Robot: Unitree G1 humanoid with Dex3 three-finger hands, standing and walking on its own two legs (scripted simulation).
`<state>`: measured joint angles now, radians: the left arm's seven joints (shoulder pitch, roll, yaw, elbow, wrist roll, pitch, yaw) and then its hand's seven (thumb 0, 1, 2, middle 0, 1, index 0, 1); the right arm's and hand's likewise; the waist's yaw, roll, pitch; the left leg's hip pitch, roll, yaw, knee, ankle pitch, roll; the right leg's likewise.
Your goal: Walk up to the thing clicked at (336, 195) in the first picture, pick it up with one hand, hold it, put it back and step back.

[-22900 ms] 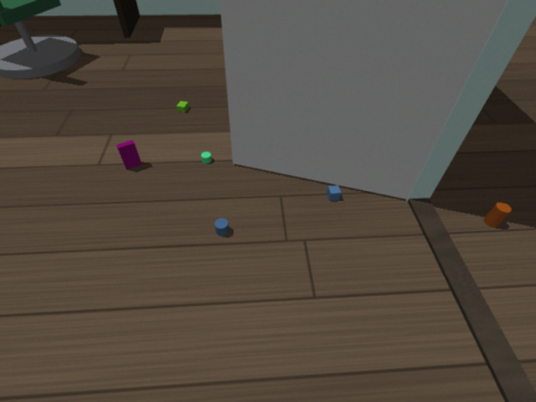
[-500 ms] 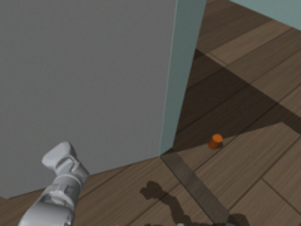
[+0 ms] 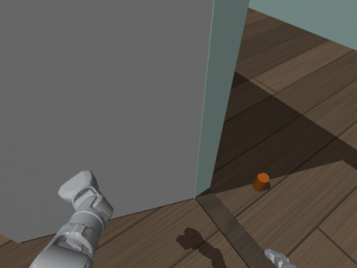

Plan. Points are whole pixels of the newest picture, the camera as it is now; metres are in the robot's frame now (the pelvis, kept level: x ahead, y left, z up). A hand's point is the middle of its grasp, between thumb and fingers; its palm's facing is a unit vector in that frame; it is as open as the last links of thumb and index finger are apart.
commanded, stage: hold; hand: left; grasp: from above
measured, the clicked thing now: (91, 203) +0.32 +0.24 -0.10
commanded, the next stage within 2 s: crouch in 1.44 s
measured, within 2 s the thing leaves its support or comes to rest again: neither
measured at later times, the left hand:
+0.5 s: hand (86, 199) +0.31 +0.23 -0.04, palm faces -0.30 -0.33 -0.89, open 8.4 cm
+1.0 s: hand (82, 200) +0.30 +0.23 -0.02, palm faces -0.29 -0.34 -0.90, open 8.4 cm
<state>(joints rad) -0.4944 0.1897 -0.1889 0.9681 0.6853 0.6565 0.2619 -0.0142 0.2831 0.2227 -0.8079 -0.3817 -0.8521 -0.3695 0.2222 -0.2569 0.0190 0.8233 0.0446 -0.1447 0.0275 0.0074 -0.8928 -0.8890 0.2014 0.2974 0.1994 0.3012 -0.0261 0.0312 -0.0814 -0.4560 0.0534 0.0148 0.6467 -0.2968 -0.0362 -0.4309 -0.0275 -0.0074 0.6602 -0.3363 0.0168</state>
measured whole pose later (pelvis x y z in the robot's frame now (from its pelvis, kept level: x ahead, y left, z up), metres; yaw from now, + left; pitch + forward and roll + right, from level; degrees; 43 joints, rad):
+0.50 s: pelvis +0.00 +0.00 +0.01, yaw +0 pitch +4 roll +0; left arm -0.47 0.19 -0.22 0.88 0.70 0.71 0.20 -0.02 0.25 0.30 -0.79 -0.43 -0.82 -0.42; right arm 0.21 -0.25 0.03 0.81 0.05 -0.14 0.05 0.01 -0.90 -0.89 0.20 0.30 0.20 0.30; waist -0.01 0.04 -0.07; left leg -0.39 0.05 0.02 0.59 -0.28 -0.03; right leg -0.36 -0.03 0.00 0.60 -0.31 0.02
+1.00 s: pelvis +0.00 +0.00 +0.01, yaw +0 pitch +3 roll +0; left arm -0.42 0.20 -0.26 0.74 0.72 0.77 0.12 -0.02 0.24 0.30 -0.79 -0.44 -0.83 -0.43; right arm 0.17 -0.25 0.05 0.78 0.06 -0.14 0.03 0.01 -0.91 -0.90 0.20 0.30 0.20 0.30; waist 0.02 0.05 -0.07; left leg -0.35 0.05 0.02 0.58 -0.27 -0.03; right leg -0.33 -0.03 -0.01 0.58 -0.31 0.02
